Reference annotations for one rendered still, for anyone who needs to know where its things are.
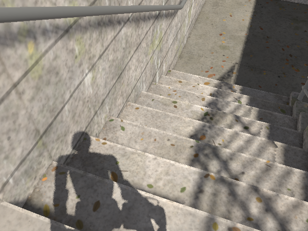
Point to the stairs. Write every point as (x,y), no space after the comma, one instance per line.
(192,154)

